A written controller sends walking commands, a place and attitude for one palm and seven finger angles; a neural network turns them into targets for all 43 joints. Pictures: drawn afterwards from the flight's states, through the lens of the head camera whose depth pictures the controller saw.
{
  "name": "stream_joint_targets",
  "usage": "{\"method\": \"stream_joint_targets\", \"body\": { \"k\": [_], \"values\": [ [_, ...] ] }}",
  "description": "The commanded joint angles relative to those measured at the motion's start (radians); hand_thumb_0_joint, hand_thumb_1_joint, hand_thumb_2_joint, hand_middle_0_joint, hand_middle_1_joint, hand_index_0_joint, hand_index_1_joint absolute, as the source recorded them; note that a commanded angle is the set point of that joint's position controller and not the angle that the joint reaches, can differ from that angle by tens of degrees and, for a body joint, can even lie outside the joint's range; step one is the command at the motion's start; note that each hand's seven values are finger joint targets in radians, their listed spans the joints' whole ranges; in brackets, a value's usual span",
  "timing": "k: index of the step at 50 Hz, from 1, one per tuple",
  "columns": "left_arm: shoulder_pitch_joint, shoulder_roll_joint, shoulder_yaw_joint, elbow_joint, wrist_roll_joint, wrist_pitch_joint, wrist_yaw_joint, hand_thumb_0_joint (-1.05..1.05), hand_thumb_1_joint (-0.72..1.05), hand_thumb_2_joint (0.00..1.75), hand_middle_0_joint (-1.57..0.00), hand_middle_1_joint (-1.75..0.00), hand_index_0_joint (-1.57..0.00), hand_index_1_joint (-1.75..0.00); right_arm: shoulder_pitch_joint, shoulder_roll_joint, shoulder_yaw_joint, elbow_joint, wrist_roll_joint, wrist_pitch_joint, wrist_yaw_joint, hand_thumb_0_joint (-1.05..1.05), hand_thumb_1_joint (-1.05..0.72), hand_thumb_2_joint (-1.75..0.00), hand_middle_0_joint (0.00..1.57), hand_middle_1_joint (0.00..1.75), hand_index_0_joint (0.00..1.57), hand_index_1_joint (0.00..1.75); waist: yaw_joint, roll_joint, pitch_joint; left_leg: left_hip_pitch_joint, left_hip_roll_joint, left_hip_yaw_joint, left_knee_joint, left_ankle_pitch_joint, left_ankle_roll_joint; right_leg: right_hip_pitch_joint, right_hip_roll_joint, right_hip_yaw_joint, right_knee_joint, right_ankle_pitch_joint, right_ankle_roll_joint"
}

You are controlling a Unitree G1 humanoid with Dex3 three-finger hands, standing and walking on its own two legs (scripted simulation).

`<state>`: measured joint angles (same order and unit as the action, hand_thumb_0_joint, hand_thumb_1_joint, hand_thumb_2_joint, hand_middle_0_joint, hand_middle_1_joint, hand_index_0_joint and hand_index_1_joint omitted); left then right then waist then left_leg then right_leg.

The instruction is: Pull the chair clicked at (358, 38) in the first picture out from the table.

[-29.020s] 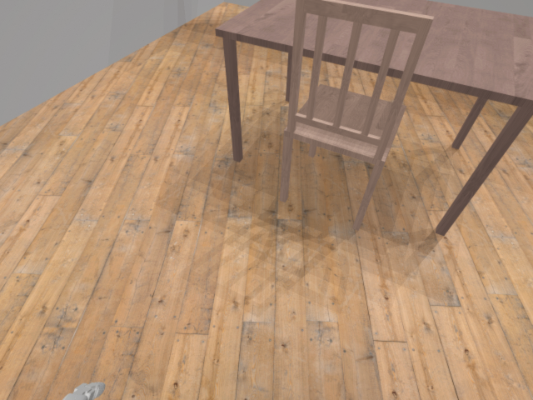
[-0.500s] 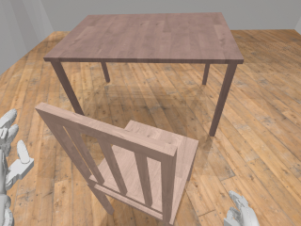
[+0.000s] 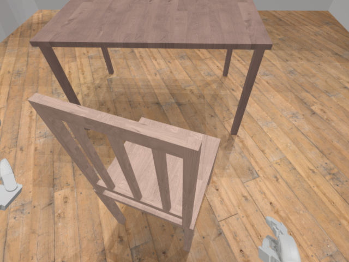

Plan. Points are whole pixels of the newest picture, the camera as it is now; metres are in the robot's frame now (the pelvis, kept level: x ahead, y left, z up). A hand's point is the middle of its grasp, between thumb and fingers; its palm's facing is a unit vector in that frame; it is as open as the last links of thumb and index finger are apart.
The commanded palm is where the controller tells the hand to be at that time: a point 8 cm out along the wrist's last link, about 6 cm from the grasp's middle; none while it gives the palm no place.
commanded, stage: step back with the hand held close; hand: left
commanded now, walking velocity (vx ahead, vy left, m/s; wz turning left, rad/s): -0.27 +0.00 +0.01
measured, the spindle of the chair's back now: (128, 172) +0.35 +0.17 -0.06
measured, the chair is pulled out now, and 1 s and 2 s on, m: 0.58 0.58 0.58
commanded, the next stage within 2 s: stop stepping back and stand still in 1.34 s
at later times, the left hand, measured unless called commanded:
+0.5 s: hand (4, 207) +0.17 +0.27 +0.16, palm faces +0.47 -0.73 -0.49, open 7.4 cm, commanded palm +0.10 +0.30 +0.18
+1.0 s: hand out of the picture +0.15 +0.27 +0.17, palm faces +0.48 -0.71 -0.52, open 7.4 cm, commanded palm +0.08 +0.30 +0.18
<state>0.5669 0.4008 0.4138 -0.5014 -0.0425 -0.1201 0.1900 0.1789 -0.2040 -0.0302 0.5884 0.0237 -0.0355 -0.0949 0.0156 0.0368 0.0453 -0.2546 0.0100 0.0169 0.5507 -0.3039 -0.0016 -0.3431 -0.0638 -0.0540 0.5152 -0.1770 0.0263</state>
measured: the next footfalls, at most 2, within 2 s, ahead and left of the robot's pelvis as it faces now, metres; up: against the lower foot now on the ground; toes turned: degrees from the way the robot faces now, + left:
right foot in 1.00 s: -0.04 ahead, -0.15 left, +0.00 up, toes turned -1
left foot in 1.32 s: -0.05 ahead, +0.11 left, +0.00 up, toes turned +1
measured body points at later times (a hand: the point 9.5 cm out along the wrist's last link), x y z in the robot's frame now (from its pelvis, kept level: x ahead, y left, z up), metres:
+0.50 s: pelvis -0.04 +0.00 -0.01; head +0.00 +0.01 +0.44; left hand +0.14 +0.31 +0.19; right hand +0.13 -0.24 -0.10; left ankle -0.01 +0.12 -0.73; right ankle +0.06 -0.14 -0.73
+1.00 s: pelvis -0.05 -0.01 -0.01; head -0.01 +0.01 +0.44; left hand +0.12 +0.31 +0.20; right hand +0.12 -0.24 -0.09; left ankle -0.01 +0.12 -0.73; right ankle -0.06 -0.15 -0.73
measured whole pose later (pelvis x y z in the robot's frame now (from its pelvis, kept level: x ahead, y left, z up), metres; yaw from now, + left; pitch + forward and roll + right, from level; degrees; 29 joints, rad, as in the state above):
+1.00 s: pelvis -0.05 -0.01 -0.01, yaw +2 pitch +4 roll -2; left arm 0.58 0.45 0.50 -0.56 -0.02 -0.24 0.19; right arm 0.21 -0.17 -0.03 0.65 -0.01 -0.15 -0.08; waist 0.01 -0.01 0.01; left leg -0.44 0.04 -0.03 0.63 -0.25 -0.01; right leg -0.34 -0.02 -0.04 0.65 -0.31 0.00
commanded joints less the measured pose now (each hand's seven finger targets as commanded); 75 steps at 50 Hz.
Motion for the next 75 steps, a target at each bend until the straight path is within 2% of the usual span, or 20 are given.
{"method": "stream_joint_targets", "body": {
  "k": [1, 10, 18, 27, 32, 35, 38, 41, 43, 46, 52, 54, 56, 58, 60, 64, 67, 69, 72, 75],
  "values": [
    [-0.036, 0.179, 0.118, -0.18, 0.005, -0.054, 0.025, 0.0, 0.9, 0.9, -0.2, -0.3, -0.2, -0.3, -0.074, -0.123, -0.033, -0.158, -0.002, -0.053, -0.005, 0.0, -0.9, -0.9, 0.2, 0.3, 0.2, 0.3, -0.006, -0.064, -0.117, -0.117, 0.067, -0.07, -0.085, -0.04, 0.028, 0.114, -0.101, 0.157, -0.114, 0.002, -0.057],
    [-0.046, 0.186, 0.143, -0.217, 0.022, -0.088, 0.034, 0.0, 0.9, 0.9, -0.2, -0.3, -0.2, -0.3, -0.065, -0.131, -0.021, -0.175, 0.001, -0.086, -0.007, 0.0, -0.9, -0.9, 0.2, 0.3, 0.2, 0.3, 0.001, 0.093, -0.091, -0.34, 0.133, -0.138, -0.217, -0.222, 0.064, 0.24, -0.031, 0.087, 0.003, -0.106, -0.024],
    [-0.073, 0.19, 0.14, -0.216, 0.024, -0.101, 0.034, 0.0, 0.9, 0.9, -0.2, -0.3, -0.2, -0.3, -0.042, -0.138, -0.032, -0.144, -0.014, -0.1, 0.007, 0.0, -0.9, -0.9, 0.2, 0.3, 0.2, 0.3, -0.004, -0.047, -0.085, -0.274, 0.074, -0.097, -0.08, -0.195, 0.041, 0.111, -0.09, 0.173, -0.109, -0.132, -0.057],
    [-0.027, 0.2, 0.192, -0.271, 0.029, -0.137, 0.031, 0.0, 0.9, 0.9, -0.2, -0.3, -0.2, -0.3, -0.07, -0.132, -0.039, -0.139, -0.015, -0.111, 0.003, 0.0, -0.9, -0.9, 0.2, 0.3, 0.2, 0.3, 0.001, 0.124, -0.156, -0.401, 0.184, -0.174, -0.184, -0.053, 0.078, 0.281, -0.012, 0.068, 0.145, 0.097, -0.023],
    [-0.031, 0.193, 0.188, -0.258, 0.018, -0.144, 0.023, 0.0, 0.9, 0.9, -0.2, -0.3, -0.2, -0.3, -0.043, -0.12, -0.051, -0.121, -0.015, -0.119, 0.004, 0.0, -0.9, -0.9, 0.2, 0.3, 0.2, 0.3, -0.009, 0.014, -0.182, -0.357, 0.125, -0.119, -0.049, -0.021, 0.049, 0.232, -0.072, 0.132, 0.106, 0.226, -0.059],
    [-0.029, 0.206, 0.182, -0.232, 0.018, -0.143, 0.027, 0.0, 0.9, 0.9, -0.2, -0.3, -0.2, -0.3, -0.026, -0.109, -0.056, -0.095, -0.025, -0.11, 0.012, 0.0, -0.9, -0.9, 0.2, 0.3, 0.2, 0.3, -0.02, -0.138, -0.18, -0.205, 0.023, -0.065, 0.106, -0.155, 0.012, 0.051, -0.193, 0.26, -0.134, 0.08, -0.124],
    [-0.019, 0.227, 0.193, -0.227, 0.022, -0.139, 0.037, 0.0, 0.9, 0.9, -0.2, -0.3, -0.2, -0.3, -0.053, -0.104, -0.046, -0.089, -0.032, -0.092, 0.017, 0.0, -0.9, -0.9, 0.2, 0.3, 0.2, 0.3, -0.016, -0.187, -0.185, -0.099, 0.012, -0.065, 0.133, -0.135, 0.017, -0.032, -0.231, 0.228, -0.211, -0.119, -0.139],
    [0.003, 0.222, 0.201, -0.27, 0.027, -0.164, 0.034, 0.0, 0.9, 0.9, -0.2, -0.3, -0.2, -0.3, -0.074, -0.124, -0.042, -0.103, -0.029, -0.094, 0.006, 0.0, -0.9, -0.9, 0.2, 0.3, 0.2, 0.3, -0.015, 0.027, -0.154, -0.175, 0.135, -0.182, -0.135, -0.105, 0.063, 0.005, -0.074, 0.107, -0.035, -0.167, -0.06],
    [-0.009, 0.202, 0.211, -0.262, 0.037, -0.178, 0.029, 0.0, 0.9, 0.9, -0.2, -0.3, -0.2, -0.3, -0.088, -0.139, -0.042, -0.128, -0.019, -0.119, -0.004, 0.0, -0.9, -0.9, 0.2, 0.3, 0.2, 0.3, -0.019, 0.241, -0.125, -0.52, 0.297, -0.298, -0.333, -0.335, 0.131, 0.264, 0.054, 0.03, 0.29, -0.165, -0.012],
    [-0.01, 0.191, 0.179, -0.289, 0.02, -0.18, 0.013, 0.0, 0.9, 0.9, -0.2, -0.3, -0.2, -0.3, -0.058, -0.123, -0.053, -0.102, -0.021, -0.146, 0.0, 0.0, -0.9, -0.9, 0.2, 0.3, 0.2, 0.3, -0.005, 0.128, -0.149, -0.256, 0.267, -0.244, -0.145, 0.259, 0.116, 0.113, 0.027, 0.063, 0.225, -0.111, -0.031],
    [-0.083, 0.184, 0.137, -0.298, 0.021, -0.224, -0.01, 0.0, 0.9, 0.9, -0.2, -0.3, -0.2, -0.3, -0.049, -0.126, -0.038, -0.026, -0.053, -0.185, 0.025, 0.0, -0.9, -0.9, 0.2, 0.3, 0.2, 0.3, 0.0, 0.207, -0.213, 0.126, 0.252, -0.213, -0.037, 0.765, 0.089, 0.083, 0.033, 0.04, -0.115, 0.035, -0.034],
    [-0.04, 0.215, 0.163, -0.307, 0.014, -0.216, -0.014, 0.0, 0.9, 0.9, -0.2, -0.3, -0.2, -0.3, -0.053, -0.126, -0.058, -0.041, -0.031, -0.174, 0.027, 0.0, -0.9, -0.9, 0.2, 0.3, 0.2, 0.3, 0.008, 0.08, -0.303, 0.13, 0.179, -0.124, 0.044, 0.654, 0.039, 0.167, 0.009, 0.048, -0.115, 0.279, -0.05],
    [0.021, 0.225, 0.176, -0.273, -0.005, -0.208, -0.018, 0.0, 0.9, 0.9, -0.2, -0.3, -0.2, -0.3, -0.054, -0.103, -0.06, -0.075, -0.015, -0.147, 0.026, 0.0, -0.9, -0.9, 0.2, 0.3, 0.2, 0.3, -0.011, -0.106, -0.317, 0.013, 0.069, -0.019, 0.17, 0.347, -0.011, 0.179, -0.156, 0.17, -0.103, 0.604, -0.115],
    [0.052, 0.248, 0.218, -0.233, -0.014, -0.202, -0.01, 0.0, 0.9, 0.9, -0.2, -0.3, -0.2, -0.3, -0.095, -0.085, -0.06, -0.093, -0.012, -0.125, 0.022, 0.0, -0.9, -0.9, 0.2, 0.3, 0.2, 0.3, -0.003, -0.182, -0.254, -0.163, -0.004, -0.057, 0.339, -0.136, -0.021, 0.169, -0.305, 0.269, -0.145, 0.691, -0.202],
    [0.072, 0.23, 0.227, -0.196, 0.0, -0.182, -0.003, 0.0, 0.9, 0.9, -0.2, -0.3, -0.2, -0.3, -0.108, -0.054, -0.038, -0.099, -0.018, -0.103, 0.015, 0.0, -0.9, -0.9, 0.2, 0.3, 0.2, 0.3, -0.019, -0.197, -0.222, -0.209, 0.019, -0.106, 0.307, -0.194, -0.019, 0.196, -0.302, 0.223, -0.109, 0.7, -0.218],
    [0.077, 0.228, 0.216, -0.191, 0.003, -0.174, 0.009, 0.0, 0.9, 0.9, -0.2, -0.3, -0.2, -0.3, -0.119, -0.079, -0.039, -0.103, -0.013, -0.073, -0.008, 0.0, -0.9, -0.9, 0.2, 0.3, 0.2, 0.3, -0.032, -0.132, -0.189, -0.053, 0.048, -0.042, -0.158, 0.282, -0.005, 0.194, -0.129, 0.082, 0.05, 0.564, -0.079],
    [0.105, 0.192, 0.165, -0.213, -0.016, -0.191, -0.021, 0.0, 0.9, 0.9, -0.2, -0.3, -0.2, -0.3, -0.072, -0.114, -0.07, -0.109, -0.007, -0.114, 0.014, 0.0, -0.9, -0.9, 0.2, 0.3, 0.2, 0.3, -0.011, 0.104, -0.224, 0.111, 0.313, -0.2, -0.171, 0.85, 0.116, -0.011, 0.03, 0.068, 0.285, -0.235, -0.027],
    [0.038, 0.23, 0.189, -0.3, -0.017, -0.192, -0.017, 0.0, 0.9, 0.9, -0.2, -0.3, -0.2, -0.3, -0.076, -0.106, -0.056, -0.084, -0.04, -0.147, 0.016, 0.0, -0.9, -0.9, 0.2, 0.3, 0.2, 0.3, -0.013, 0.26, -0.193, -0.001, 0.346, -0.24, -0.19, 0.753, 0.174, -0.01, 0.028, 0.107, 0.395, -0.347, -0.01],
    [-0.01, 0.204, 0.157, -0.351, -0.005, -0.206, -0.014, 0.0, 0.9, 0.9, -0.2, -0.3, -0.2, -0.3, -0.053, -0.125, -0.062, -0.068, -0.026, -0.182, 0.035, 0.0, -0.9, -0.9, 0.2, 0.3, 0.2, 0.3, 0.0, 0.216, -0.194, 0.036, 0.299, -0.17, -0.128, 0.682, 0.129, 0.036, 0.02, 0.076, 0.222, -0.228, -0.027],
    [0.063, 0.195, 0.164, -0.263, -0.011, -0.16, -0.014, 0.0, 0.9, 0.9, -0.2, -0.3, -0.2, -0.3, -0.036, -0.133, -0.044, -0.104, -0.004, -0.162, 0.044, 0.0, -0.9, -0.9, 0.2, 0.3, 0.2, 0.3, 0.002, 0.165, -0.158, -0.167, 0.2, -0.12, -0.092, -0.048, 0.071, 0.228, 0.025, 0.025, -0.052, -0.108, -0.005]
  ]
}}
